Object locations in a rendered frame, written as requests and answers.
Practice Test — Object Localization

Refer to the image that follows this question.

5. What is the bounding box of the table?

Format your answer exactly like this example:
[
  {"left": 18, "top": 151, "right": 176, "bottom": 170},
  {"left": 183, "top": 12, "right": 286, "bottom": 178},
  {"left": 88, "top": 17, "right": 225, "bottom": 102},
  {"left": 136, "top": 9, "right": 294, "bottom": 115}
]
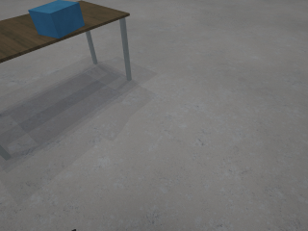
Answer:
[{"left": 0, "top": 0, "right": 132, "bottom": 161}]

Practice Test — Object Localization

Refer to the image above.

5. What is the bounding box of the carton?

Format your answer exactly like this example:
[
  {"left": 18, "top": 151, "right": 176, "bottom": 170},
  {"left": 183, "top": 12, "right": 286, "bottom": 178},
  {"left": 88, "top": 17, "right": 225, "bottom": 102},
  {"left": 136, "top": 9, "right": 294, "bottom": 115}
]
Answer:
[{"left": 28, "top": 0, "right": 85, "bottom": 39}]

